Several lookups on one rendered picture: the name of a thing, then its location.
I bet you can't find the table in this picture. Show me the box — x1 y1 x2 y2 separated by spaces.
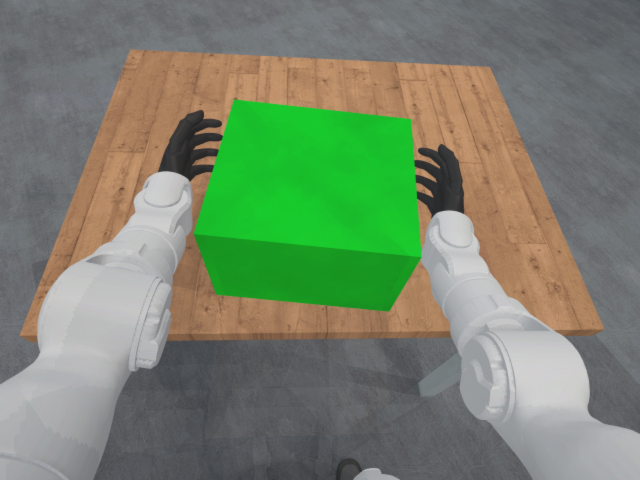
19 49 605 397

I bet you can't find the robot left upper arm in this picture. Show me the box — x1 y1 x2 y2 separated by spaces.
0 261 173 480

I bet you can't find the right robot hand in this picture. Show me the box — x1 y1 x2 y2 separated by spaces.
414 144 464 219

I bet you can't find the right robot forearm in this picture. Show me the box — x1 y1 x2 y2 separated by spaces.
420 211 590 403

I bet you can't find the carton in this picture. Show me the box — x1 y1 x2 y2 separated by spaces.
194 99 422 311

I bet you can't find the right robot foot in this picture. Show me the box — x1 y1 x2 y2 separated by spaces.
336 458 362 480

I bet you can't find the robot right upper arm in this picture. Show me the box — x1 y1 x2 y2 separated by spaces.
460 331 640 480

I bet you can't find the left robot forearm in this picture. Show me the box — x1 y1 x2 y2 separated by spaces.
37 171 193 350

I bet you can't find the left robot hand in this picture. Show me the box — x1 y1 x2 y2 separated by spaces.
158 110 223 181

